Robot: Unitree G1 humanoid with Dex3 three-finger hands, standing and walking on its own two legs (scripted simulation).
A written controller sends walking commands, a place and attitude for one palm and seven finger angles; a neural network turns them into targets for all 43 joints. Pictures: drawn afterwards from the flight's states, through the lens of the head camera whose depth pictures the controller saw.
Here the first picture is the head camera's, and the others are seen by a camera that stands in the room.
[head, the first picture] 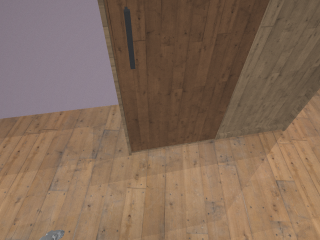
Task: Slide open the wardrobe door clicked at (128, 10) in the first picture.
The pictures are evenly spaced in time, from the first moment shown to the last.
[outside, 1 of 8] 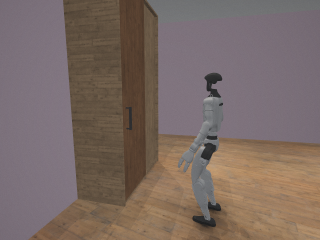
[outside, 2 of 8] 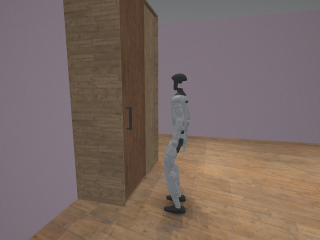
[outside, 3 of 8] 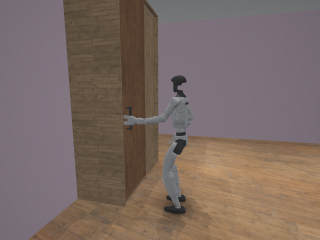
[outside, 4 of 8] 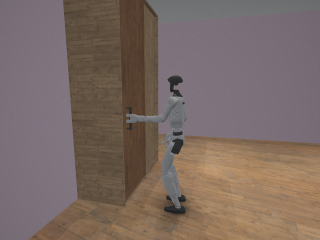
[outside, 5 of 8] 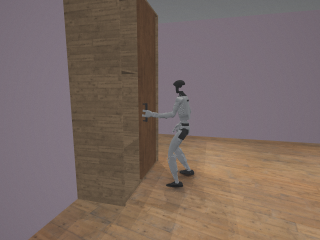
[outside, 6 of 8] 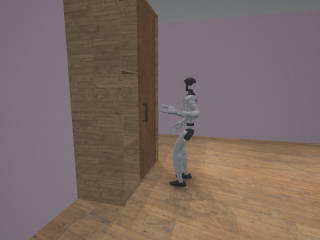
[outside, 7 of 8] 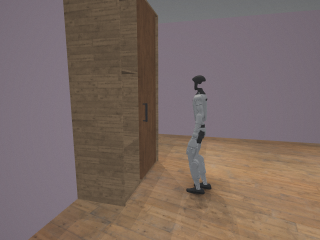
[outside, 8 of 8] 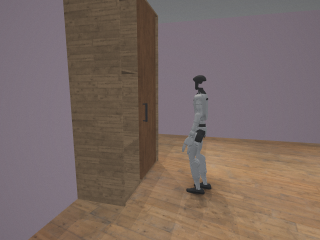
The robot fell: no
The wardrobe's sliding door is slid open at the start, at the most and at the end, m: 0.00 0.48 0.48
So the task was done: yes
